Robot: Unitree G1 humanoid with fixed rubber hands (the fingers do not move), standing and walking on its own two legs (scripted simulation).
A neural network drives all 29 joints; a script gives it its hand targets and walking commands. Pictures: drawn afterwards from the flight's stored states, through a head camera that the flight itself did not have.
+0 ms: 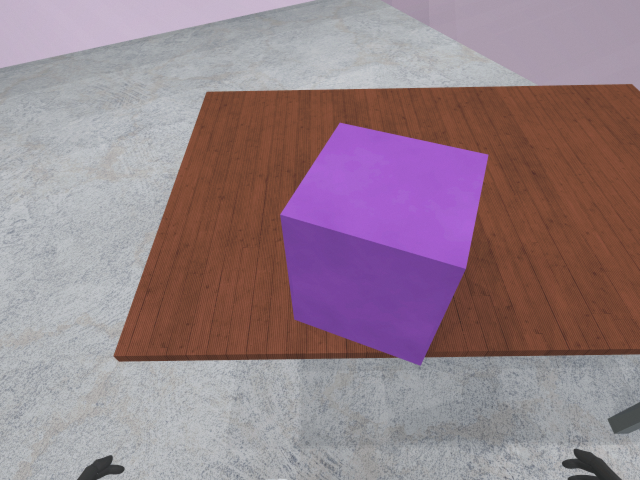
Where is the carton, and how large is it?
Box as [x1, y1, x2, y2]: [280, 123, 487, 365]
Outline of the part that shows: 339,123 280,214 294,319 420,365 465,269 487,154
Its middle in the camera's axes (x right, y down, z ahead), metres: +0.09 +0.01 +0.57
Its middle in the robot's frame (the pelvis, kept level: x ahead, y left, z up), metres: +0.43 -0.05 +0.03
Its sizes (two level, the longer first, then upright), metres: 0.210 0.200 0.250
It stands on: a table, 0.65 m high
